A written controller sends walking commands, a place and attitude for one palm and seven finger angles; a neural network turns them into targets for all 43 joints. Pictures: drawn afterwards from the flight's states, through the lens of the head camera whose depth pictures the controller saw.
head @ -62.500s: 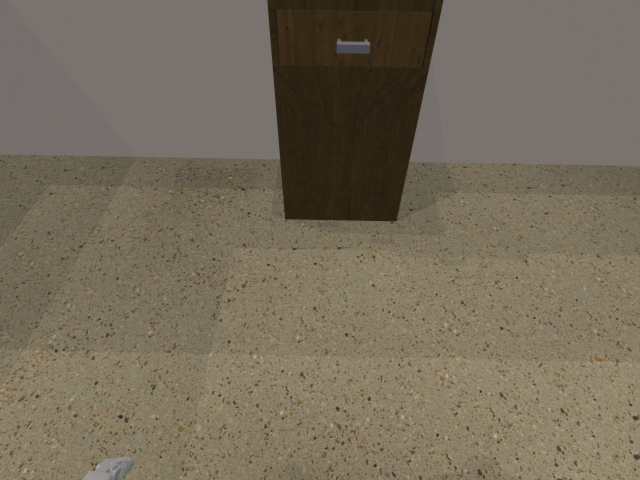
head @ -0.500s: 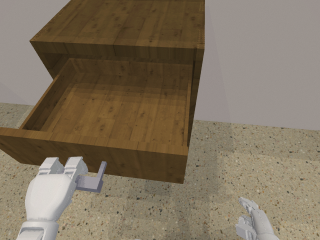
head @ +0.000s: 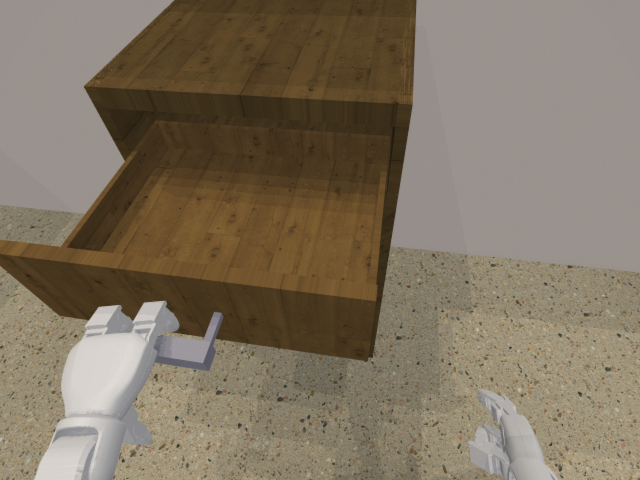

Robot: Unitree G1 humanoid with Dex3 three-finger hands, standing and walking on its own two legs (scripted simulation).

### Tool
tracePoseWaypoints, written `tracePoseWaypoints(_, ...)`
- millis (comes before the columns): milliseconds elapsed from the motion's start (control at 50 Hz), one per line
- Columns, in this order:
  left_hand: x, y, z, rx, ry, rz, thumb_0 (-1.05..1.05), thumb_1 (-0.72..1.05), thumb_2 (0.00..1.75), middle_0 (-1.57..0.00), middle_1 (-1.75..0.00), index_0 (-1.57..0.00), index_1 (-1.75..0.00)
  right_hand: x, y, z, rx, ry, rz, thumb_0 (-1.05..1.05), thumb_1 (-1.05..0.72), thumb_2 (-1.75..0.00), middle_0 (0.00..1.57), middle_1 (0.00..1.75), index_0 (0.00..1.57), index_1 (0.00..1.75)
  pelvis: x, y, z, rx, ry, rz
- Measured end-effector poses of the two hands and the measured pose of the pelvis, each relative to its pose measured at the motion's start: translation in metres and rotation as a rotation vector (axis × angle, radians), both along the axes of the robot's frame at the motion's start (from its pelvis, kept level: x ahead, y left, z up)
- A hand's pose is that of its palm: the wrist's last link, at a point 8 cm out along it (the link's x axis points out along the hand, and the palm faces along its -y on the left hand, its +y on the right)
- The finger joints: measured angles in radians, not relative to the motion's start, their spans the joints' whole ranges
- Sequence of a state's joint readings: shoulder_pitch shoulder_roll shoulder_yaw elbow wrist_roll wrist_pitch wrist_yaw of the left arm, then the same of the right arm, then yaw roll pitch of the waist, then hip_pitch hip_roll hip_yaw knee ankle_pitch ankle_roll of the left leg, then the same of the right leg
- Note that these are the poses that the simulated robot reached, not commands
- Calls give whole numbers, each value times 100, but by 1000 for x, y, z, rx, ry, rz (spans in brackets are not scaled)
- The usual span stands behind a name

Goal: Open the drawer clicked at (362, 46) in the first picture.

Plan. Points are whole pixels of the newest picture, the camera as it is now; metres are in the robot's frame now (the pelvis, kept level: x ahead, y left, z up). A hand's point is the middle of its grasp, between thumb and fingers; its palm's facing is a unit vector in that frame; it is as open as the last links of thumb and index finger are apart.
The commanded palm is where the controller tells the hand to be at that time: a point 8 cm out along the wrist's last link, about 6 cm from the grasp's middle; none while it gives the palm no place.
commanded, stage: lift the hand off the handle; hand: left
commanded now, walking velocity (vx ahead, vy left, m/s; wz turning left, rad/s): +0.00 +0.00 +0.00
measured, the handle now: (177, 333) +0.27 +0.21 +0.04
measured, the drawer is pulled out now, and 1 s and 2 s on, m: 0.30 0.30 0.30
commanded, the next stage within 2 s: draw the hand back to the body in 1.60 s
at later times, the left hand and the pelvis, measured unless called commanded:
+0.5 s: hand (146, 366) +0.23 +0.24 +0.03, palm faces +0.00 -0.07 -1.00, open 13.3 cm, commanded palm +0.21 +0.24 +0.11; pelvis -0.01 +0.00 +0.01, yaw +0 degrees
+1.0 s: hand (113, 331) +0.23 +0.24 +0.12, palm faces +0.10 -0.08 -0.99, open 13.5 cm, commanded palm +0.20 +0.24 +0.18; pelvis +0.00 +0.00 +0.02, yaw +0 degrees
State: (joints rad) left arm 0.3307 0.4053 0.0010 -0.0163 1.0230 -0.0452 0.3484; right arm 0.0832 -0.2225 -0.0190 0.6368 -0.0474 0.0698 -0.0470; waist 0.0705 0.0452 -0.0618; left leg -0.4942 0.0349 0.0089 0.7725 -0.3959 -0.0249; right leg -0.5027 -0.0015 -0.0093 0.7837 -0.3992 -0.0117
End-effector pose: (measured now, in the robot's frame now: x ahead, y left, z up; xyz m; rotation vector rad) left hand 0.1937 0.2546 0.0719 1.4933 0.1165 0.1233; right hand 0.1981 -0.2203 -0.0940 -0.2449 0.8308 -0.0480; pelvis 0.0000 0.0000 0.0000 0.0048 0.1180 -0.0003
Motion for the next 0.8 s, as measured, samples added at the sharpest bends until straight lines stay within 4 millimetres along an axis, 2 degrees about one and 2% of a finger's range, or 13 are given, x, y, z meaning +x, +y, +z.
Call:
tracePoseWaypoints(100, -4, -9, 6, -29, -19, -23, 0, -45, 32, -32, -121, -32, -120, -3, 1, 1, 3, -4, 1, 1, -90, -89, 21, 30, 20, 30, -2, 2, 1, -1, -7, 1)
tracePoseWaypoints(200, 3, -15, 3, -9, -30, -46, 0, -48, 31, -32, -120, -32, -120, -6, 6, -2, 10, 10, 11, 1, -90, -89, 21, 30, 20, 30, -5, 3, 1, 1, -9, 3)
tracePoseWaypoints(440, 11, -14, 11, 12, -7, -49, 0, -49, 31, -32, -120, -39, -126, -12, 12, -1, 30, 17, -4, 1, -90, -89, 21, 30, 20, 30, -8, 2, 6, 3, -33, -1)
tracePoseWaypoints(540, 11, -11, 21, 3, 4, -56, 0, -49, 31, -32, -120, -42, -124, -9, 10, 5, 26, -5, -10, 1, -90, -89, 21, 30, 20, 30, -7, 2, 9, 3, -52, 1)
tracePoseWaypoints(700, 10, -5, 55, 8, -70, -44, 0, -49, 31, -32, -120, -42, -123, 0, 9, 14, 27, -29, 0, 1, -90, -89, 21, 30, 20, 30, -5, 3, 15, 4, -71, 1)
tracePoseWaypoints(800, 10, -5, 66, 2, -56, -33, 0, -49, 31, -31, -120, -41, -124, 8, 12, 19, 35, -39, 18, 1, -90, -89, 20, 30, 20, 30, -4, 4, 19, 6, -87, 3)
